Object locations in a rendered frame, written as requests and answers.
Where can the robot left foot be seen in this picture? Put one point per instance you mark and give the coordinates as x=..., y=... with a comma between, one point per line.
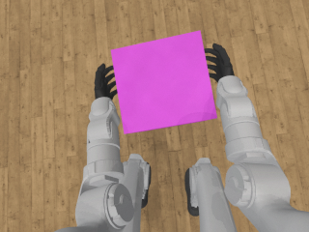
x=145, y=200

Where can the right robot forearm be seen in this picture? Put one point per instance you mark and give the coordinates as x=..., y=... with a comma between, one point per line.
x=244, y=139

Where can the carton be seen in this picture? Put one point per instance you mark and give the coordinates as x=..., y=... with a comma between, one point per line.
x=163, y=83

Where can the robot left upper arm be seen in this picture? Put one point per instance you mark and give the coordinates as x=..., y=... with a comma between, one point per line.
x=107, y=208

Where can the robot right upper arm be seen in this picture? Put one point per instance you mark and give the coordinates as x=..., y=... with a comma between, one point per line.
x=262, y=192

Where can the left robot forearm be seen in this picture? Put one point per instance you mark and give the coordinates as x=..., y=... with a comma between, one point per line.
x=104, y=164

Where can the right robot hand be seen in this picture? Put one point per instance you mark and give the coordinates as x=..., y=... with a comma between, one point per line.
x=223, y=66

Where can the robot left thigh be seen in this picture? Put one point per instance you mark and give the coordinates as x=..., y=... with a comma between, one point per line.
x=136, y=180

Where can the left robot hand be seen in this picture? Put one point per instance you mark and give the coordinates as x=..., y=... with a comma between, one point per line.
x=102, y=88

